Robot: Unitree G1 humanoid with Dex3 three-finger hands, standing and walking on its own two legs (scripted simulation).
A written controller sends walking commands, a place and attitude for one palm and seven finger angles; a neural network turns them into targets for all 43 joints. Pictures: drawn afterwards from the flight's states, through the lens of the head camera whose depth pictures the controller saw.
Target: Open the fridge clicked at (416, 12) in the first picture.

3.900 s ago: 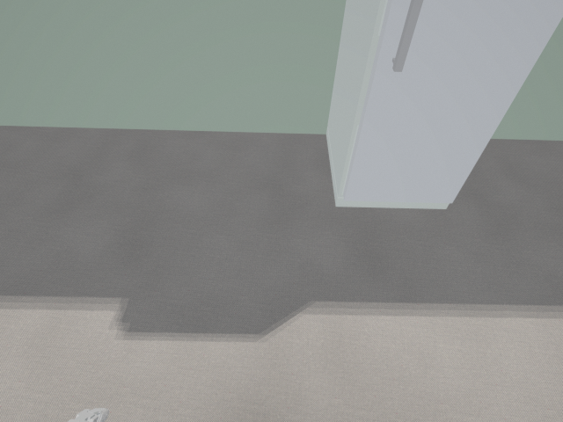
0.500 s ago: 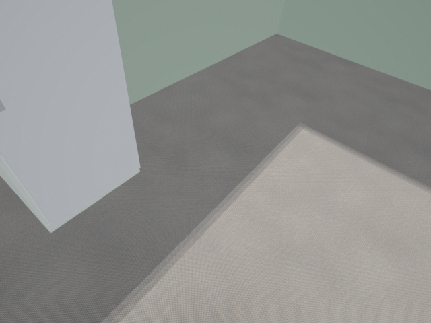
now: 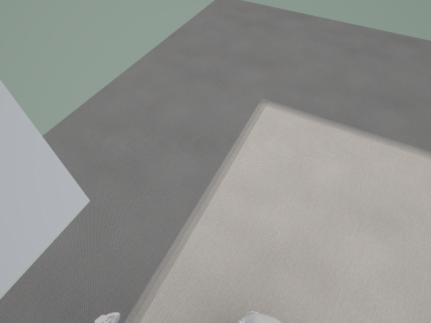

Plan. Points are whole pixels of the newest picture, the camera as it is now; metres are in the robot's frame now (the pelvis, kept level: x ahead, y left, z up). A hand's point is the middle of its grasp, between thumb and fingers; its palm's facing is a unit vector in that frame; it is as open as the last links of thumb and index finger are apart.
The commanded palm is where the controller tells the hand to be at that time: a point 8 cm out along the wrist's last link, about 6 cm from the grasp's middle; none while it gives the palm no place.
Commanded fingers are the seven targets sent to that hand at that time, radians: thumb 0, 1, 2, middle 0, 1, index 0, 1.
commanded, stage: turn to face it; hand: left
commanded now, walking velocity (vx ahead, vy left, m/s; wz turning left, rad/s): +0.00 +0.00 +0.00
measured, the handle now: out of the picture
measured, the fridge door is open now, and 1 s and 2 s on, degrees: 0 0 0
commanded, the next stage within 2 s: take the last steps up to it in 1.88 s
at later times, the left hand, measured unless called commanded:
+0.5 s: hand out of the picture +0.13 +0.25 -0.18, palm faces +0.25 -0.95 -0.18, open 7.4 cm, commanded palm none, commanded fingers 0.00 0.90 0.90 -0.20 -0.30 -0.20 -0.30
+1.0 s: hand (104, 309) +0.17 +0.23 -0.13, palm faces +0.48 -0.83 -0.28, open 7.4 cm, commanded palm none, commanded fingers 0.00 0.90 0.90 -0.20 -0.30 -0.20 -0.30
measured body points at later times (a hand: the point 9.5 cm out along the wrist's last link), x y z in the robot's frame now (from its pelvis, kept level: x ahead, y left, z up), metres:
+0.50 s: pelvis +0.12 +0.05 +0.01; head +0.15 +0.09 +0.45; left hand +0.11 +0.30 -0.16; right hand +0.26 -0.17 -0.12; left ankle +0.18 +0.13 -0.72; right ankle +0.09 -0.09 -0.64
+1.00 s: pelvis +0.16 +0.00 +0.01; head +0.19 -0.01 +0.46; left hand +0.14 +0.27 -0.10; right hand +0.33 -0.22 -0.14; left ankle +0.16 +0.12 -0.69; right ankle +0.20 -0.11 -0.72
